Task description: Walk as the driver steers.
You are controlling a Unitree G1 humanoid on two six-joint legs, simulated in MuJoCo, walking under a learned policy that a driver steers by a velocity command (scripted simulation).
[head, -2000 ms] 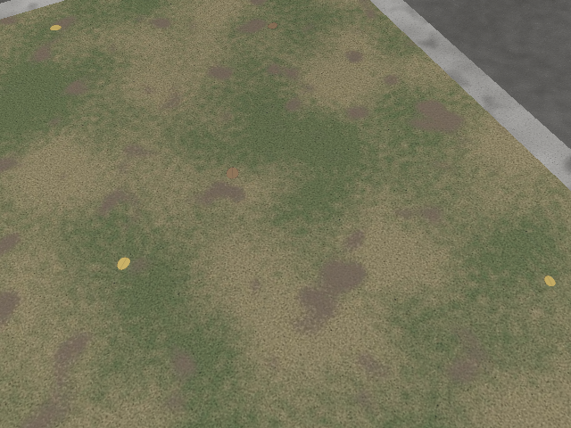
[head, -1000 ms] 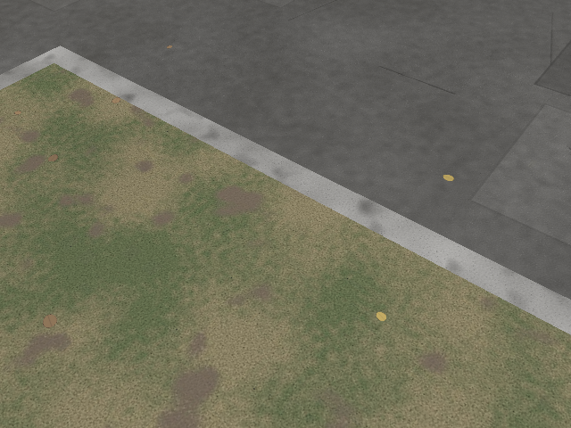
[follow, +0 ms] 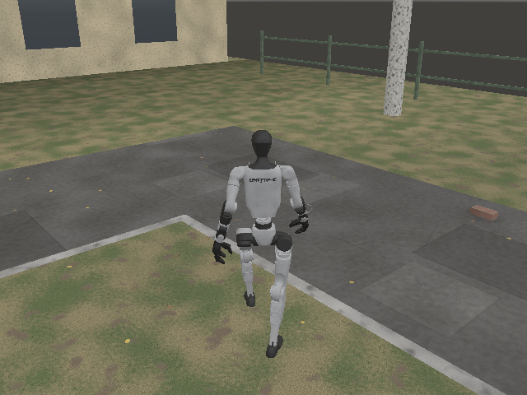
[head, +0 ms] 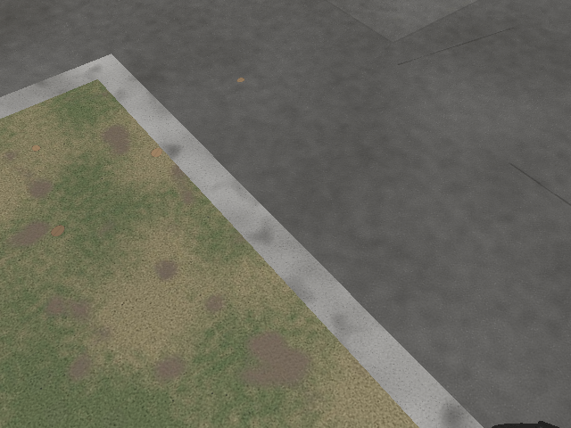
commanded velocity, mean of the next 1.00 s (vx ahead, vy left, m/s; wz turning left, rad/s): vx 1.00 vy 0.00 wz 0.29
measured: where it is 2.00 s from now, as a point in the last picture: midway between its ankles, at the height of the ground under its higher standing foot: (257, 58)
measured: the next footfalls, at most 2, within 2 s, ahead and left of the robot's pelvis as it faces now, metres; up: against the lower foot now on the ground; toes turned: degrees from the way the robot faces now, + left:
left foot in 0.08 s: +0.29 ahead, +0.03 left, +0.00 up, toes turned +9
right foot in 0.52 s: +0.75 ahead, -0.01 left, +0.00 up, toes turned +22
